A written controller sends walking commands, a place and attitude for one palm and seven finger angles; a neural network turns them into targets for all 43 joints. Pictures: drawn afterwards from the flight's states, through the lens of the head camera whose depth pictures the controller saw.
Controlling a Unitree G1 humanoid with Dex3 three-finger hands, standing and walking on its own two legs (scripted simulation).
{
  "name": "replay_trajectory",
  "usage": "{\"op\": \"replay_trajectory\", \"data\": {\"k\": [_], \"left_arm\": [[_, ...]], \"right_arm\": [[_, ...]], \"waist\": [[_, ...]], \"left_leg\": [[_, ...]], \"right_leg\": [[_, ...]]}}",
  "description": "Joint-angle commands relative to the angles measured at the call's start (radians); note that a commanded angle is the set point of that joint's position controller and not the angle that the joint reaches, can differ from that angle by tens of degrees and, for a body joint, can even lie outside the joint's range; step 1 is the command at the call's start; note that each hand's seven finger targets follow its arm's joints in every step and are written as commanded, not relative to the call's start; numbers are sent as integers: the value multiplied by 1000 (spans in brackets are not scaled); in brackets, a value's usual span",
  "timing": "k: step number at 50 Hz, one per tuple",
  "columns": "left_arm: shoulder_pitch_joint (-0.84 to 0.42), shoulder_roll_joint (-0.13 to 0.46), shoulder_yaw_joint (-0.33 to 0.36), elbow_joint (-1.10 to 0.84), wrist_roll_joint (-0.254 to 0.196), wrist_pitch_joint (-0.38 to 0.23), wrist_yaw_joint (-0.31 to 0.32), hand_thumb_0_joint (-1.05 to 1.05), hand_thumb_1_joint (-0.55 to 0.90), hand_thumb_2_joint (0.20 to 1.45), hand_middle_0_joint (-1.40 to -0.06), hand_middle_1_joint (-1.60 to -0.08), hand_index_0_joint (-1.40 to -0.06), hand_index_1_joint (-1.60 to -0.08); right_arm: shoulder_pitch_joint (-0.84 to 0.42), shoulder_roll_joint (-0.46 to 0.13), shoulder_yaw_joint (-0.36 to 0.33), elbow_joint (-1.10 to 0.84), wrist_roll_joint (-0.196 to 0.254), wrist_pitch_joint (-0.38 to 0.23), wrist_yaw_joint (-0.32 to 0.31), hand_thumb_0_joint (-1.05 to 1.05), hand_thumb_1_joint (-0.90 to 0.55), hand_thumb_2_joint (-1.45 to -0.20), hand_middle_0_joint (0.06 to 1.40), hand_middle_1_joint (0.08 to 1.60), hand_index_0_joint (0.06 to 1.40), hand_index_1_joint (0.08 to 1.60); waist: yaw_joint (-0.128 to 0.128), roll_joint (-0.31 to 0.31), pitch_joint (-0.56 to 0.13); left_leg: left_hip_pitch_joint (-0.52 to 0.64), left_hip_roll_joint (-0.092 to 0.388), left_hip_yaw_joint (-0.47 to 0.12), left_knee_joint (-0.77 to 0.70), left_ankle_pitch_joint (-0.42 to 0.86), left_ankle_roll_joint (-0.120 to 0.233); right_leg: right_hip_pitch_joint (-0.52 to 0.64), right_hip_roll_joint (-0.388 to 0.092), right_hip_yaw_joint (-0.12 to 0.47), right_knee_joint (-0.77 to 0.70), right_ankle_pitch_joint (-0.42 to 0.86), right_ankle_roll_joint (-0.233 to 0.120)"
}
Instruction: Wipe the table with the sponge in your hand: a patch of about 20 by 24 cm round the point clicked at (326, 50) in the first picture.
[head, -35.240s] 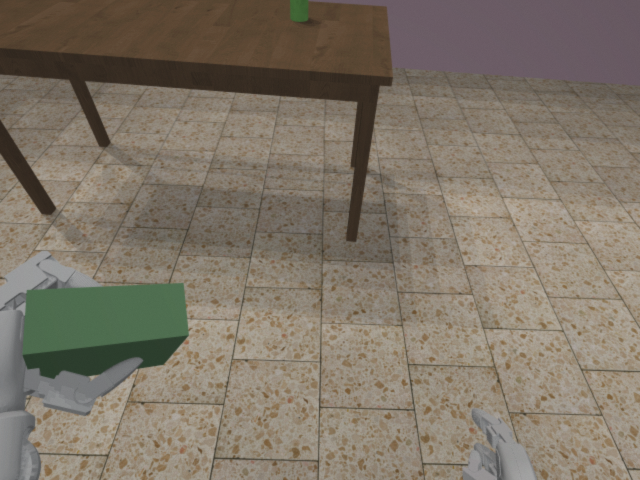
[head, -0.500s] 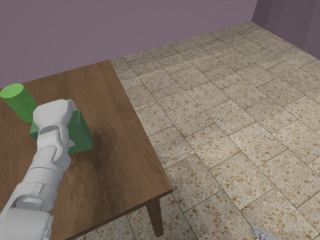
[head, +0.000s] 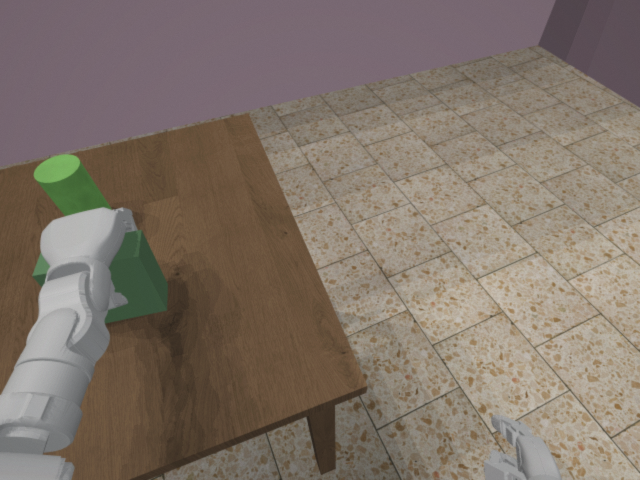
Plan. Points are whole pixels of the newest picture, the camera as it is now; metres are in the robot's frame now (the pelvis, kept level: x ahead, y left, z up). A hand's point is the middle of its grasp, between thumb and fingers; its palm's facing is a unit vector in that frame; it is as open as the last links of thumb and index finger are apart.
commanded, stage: wipe back along the first lane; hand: left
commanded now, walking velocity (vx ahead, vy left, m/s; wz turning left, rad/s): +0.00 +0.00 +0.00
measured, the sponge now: (114, 289) +0.34 +0.33 +0.02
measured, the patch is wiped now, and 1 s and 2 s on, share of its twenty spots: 1.00 1.00 1.00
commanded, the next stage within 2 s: lift the sponge slowly off the table in 1.62 s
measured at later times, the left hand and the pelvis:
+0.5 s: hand (103, 294) +0.31 +0.31 +0.06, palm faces +0.00 -0.05 -1.00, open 9.6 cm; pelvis -0.01 +0.00 +0.00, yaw +0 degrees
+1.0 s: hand (98, 330) +0.26 +0.29 +0.06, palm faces +0.01 -0.06 -1.00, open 9.6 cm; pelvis +0.00 +0.00 +0.00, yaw +0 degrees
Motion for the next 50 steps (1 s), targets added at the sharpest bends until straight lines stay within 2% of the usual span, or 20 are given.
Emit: {"op": "replay_trajectory", "data": {"k": [1,7,8,10,12,13,15,17,18,21,24,27,28,31,33,39,43,46,48,50], "left_arm": [[-214,305,120,-136,37,1,38,0,100,1300,-1200,-1600,-1200,-1600],[-87,183,50,-237,-2,9,34,0,100,1300,-1200,-1600,-1200,-1600],[-74,205,76,-273,-5,12,34,0,100,1300,-1200,-1600,-1200,-1600],[-37,173,49,-305,-5,21,42,0,100,1300,-1200,-1600,-1200,-1600],[-10,146,32,-294,-8,36,46,0,100,1300,-1200,-1600,-1200,-1600],[-4,165,57,-294,-13,43,48,0,100,1300,-1200,-1600,-1200,-1600],[-16,146,29,-281,-4,60,55,0,100,1300,-1200,-1600,-1200,-1600],[-31,128,5,-308,4,73,60,0,100,1300,-1200,-1600,-1200,-1600],[-30,152,27,-320,4,81,61,0,100,1300,-1200,-1600,-1200,-1600],[7,111,-7,-274,1,99,57,0,100,1300,-1200,-1600,-1200,-1600],[21,127,5,-256,1,111,52,0,100,1300,-1200,-1600,-1200,-1600],[24,136,9,-272,1,113,45,0,100,1300,-1200,-1600,-1200,-1600],[60,161,42,-290,-3,113,44,0,100,1300,-1200,-1600,-1200,-1600],[113,116,10,-314,-15,107,36,0,100,1300,-1200,-1600,-1200,-1600],[146,138,39,-346,-19,106,35,0,100,1300,-1200,-1600,-1200,-1600],[297,110,45,-440,-40,102,45,0,100,1300,-1200,-1600,-1200,-1600],[316,96,41,-505,-47,123,49,0,100,1300,-1200,-1600,-1200,-1600],[341,49,-4,-535,-48,135,51,0,100,1300,-1200,-1600,-1200,-1600],[373,74,22,-559,-47,140,53,0,100,1300,-1200,-1600,-1200,-1600],[393,35,-10,-563,-51,144,53,0,100,1300,-1200,-1600,-1200,-1600]], "right_arm": [[-41,-146,-52,-120,-8,-38,-5,0,-900,-900,200,300,200,300],[-56,-144,-64,-140,-9,-44,15,0,-900,-900,200,300,200,300],[-71,-147,-64,-146,-9,-44,16,0,-900,-900,200,300,200,300],[-64,-143,-69,-145,-12,-47,21,0,-900,-900,200,300,200,300],[-72,-142,-65,-143,-10,-48,20,0,-900,-900,200,300,200,300],[-88,-145,-62,-144,-8,-47,18,0,-900,-900,200,300,200,300],[-87,-143,-59,-136,-5,-44,16,0,-900,-900,200,300,200,300],[-101,-138,-59,-140,-7,-46,14,0,-900,-900,200,300,200,300],[-116,-140,-54,-144,-5,-44,13,0,-900,-900,200,300,200,300],[-117,-135,-46,-141,-3,-45,12,0,-900,-900,200,300,200,300],[-126,-134,-40,-147,-1,-43,8,0,-900,-900,200,300,200,300],[-133,-133,-36,-157,-2,-43,5,0,-900,-900,200,300,200,300],[-144,-134,-36,-165,-2,-43,7,0,-900,-900,200,300,200,300],[-145,-126,-34,-173,-1,-49,10,0,-900,-900,200,300,200,300],[-157,-127,-34,-183,-3,-49,11,0,-900,-900,200,300,200,300],[-152,-119,-39,-189,-7,-63,20,0,-900,-900,200,300,200,300],[-169,-122,-40,-193,-7,-63,20,0,-900,-900,200,300,200,300],[-168,-116,-40,-193,-6,-68,20,0,-900,-900,200,300,200,300],[-178,-117,-41,-196,-7,-69,19,0,-900,-900,200,300,200,300],[-176,-110,-39,-193,-6,-72,17,0,-900,-900,200,300,200,300]], "waist": [[5,-9,-300],[-1,-20,-298],[9,-8,-308],[4,-16,-314],[2,-52,-275],[10,-53,-254],[2,-66,-218],[6,-45,-229],[12,-23,-222],[7,-50,-194],[13,-59,-181],[15,-55,-185],[28,-37,-196],[23,-62,-186],[34,-42,-184],[41,-71,-190],[39,-79,-162],[33,-77,-155],[44,-64,-163],[37,-85,-155]], "left_leg": [[110,-6,12,-4,563,9],[134,10,-5,7,613,3],[136,11,-10,3,630,2],[150,13,-14,10,633,-1],[124,11,-13,-1,569,0],[104,9,-14,-13,543,0],[89,6,-13,-25,463,0],[102,2,-11,-28,445,3],[95,3,-17,-36,440,-2],[78,-1,-11,-37,392,0],[57,-5,-5,-46,335,5],[57,-7,-3,-45,333,9],[58,-7,-4,-47,342,8],[57,-7,0,-42,337,11],[53,-6,-4,-45,346,10],[61,-7,2,-25,393,10],[58,-5,1,-31,390,10],[69,-4,4,-28,391,11],[73,-4,4,-27,395,10],[74,-4,8,-25,380,12]], "right_leg": [[164,32,-29,25,512,-84],[137,35,-35,22,498,-77],[148,34,-25,21,498,-80],[141,36,-37,31,484,-76],[129,39,-40,23,447,-75],[131,40,-31,16,427,-79],[109,42,-43,16,361,-79],[110,40,-39,12,347,-81],[113,41,-34,9,328,-86],[107,42,-41,9,309,-84],[115,39,-34,5,276,-84],[125,38,-30,2,288,-84],[141,38,-18,3,298,-88],[142,38,-26,5,311,-81],[151,38,-14,7,316,-84],[179,35,-16,25,405,-77],[165,39,-3,20,403,-77],[153,38,-19,22,395,-73],[161,39,-2,24,400,-75],[154,39,-13,25,388,-71]]}}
